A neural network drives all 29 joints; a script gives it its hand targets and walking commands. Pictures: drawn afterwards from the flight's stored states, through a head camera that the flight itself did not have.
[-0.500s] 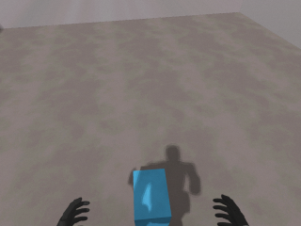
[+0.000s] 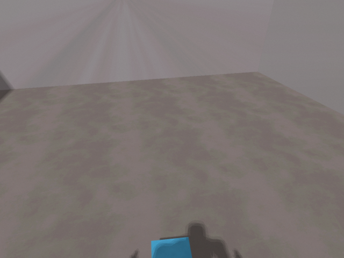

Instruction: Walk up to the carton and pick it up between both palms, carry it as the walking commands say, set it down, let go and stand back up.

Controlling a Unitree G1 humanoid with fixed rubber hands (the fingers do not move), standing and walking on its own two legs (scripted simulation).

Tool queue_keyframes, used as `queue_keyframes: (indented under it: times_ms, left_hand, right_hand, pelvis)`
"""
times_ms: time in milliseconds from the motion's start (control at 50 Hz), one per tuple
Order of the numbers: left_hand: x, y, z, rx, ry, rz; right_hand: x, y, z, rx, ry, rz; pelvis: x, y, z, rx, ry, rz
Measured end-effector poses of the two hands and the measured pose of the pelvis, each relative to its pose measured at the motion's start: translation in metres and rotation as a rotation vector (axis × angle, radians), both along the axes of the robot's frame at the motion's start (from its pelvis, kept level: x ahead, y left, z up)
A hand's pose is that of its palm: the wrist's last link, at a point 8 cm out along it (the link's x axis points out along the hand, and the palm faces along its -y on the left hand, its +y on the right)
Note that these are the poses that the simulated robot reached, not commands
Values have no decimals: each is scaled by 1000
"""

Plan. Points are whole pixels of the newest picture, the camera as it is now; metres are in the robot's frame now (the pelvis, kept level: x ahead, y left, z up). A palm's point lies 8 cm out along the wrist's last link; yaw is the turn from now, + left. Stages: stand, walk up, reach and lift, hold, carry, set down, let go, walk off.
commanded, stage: stand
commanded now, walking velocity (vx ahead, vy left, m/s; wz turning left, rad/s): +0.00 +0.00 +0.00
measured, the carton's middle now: out of the picture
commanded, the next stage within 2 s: none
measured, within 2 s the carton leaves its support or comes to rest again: neither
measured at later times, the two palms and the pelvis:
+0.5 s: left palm out of the picture -0.01 +0.28 -0.10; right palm out of the picture -0.02 -0.28 -0.12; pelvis -0.06 +0.00 +0.01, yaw -1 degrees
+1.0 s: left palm out of the picture -0.04 +0.28 -0.11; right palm out of the picture -0.05 -0.30 -0.12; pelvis -0.08 -0.01 +0.01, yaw +0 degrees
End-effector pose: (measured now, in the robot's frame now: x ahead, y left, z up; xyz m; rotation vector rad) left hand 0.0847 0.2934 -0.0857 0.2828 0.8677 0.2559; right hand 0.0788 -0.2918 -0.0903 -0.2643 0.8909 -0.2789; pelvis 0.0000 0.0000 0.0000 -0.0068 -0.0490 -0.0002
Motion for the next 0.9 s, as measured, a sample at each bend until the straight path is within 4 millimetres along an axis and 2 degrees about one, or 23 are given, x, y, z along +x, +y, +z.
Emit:
queue_keyframes:
  times_ms: [260,460,680,900]
  left_hand:
    - [-43,-13,-12,-34,90,-37]
    - [-85,-13,-18,-33,172,-17]
    - [-118,-13,-23,-26,261,-5]
    - [-128,-13,-25,-25,290,4]
  right_hand:
    - [-58,14,-16,53,107,-16]
    - [-93,11,-24,61,193,-2]
    - [-118,-3,-26,50,257,-8]
    - [-131,-7,-27,48,303,5]
  pelvis:
    - [-32,0,5,10,-10,-20]
    - [-54,-3,6,9,-14,-18]
    - [-71,-8,6,8,-22,-10]
    - [-80,-12,6,9,-25,-6]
